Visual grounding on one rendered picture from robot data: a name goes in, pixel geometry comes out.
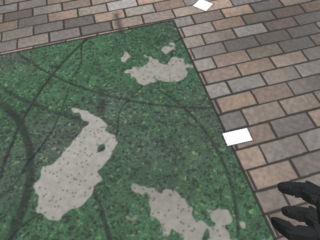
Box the robot right hand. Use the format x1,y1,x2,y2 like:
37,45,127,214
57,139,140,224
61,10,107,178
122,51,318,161
271,181,320,240

